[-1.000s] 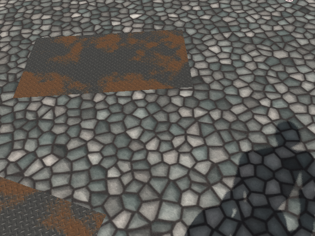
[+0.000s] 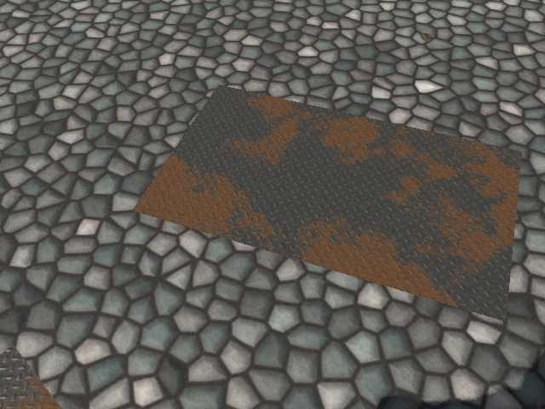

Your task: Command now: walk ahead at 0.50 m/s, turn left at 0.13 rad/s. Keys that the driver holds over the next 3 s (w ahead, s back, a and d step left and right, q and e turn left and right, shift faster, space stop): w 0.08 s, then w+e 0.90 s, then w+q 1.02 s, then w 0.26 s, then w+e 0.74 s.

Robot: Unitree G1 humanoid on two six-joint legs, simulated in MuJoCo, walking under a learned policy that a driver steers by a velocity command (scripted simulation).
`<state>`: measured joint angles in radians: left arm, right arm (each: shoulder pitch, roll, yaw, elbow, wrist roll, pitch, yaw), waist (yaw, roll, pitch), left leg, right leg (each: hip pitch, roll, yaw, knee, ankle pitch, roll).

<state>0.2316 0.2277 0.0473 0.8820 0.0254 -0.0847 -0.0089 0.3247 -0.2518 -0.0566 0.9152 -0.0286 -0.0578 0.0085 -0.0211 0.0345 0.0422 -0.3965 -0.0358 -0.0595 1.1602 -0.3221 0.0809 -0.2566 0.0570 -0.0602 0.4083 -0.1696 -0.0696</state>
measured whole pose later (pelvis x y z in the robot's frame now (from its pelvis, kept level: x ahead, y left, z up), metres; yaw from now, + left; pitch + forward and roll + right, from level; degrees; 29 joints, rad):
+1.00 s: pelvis +0.49 -0.07 -0.01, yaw -28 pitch +0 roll +0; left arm 0.17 0.26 0.07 0.80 0.02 -0.01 -0.02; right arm 0.30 -0.24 -0.05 0.85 -0.02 -0.06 0.00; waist -0.03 0.01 0.07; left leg -0.35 0.09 0.05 1.23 -0.37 -0.01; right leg -0.35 0.10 -0.07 0.54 -0.21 -0.13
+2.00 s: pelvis +1.02 -0.27 -0.02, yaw -1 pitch +2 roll +0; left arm 0.04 0.27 0.00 0.67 0.04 -0.07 0.00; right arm 0.45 -0.31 -0.08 0.85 0.00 -0.04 0.00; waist -0.09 0.00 0.03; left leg -0.06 -0.15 -0.23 0.66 -0.49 0.09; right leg -0.47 0.01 0.01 0.54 -0.10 -0.02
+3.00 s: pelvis +1.51 -0.30 -0.03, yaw -17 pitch +1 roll +1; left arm 0.05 0.25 0.05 0.73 0.05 -0.02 -0.06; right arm 0.40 -0.25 -0.04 0.91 -0.02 -0.05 -0.02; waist -0.05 0.00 0.05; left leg 0.02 0.11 0.30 0.63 -0.47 -0.02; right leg -0.48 0.03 -0.11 0.61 -0.16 -0.15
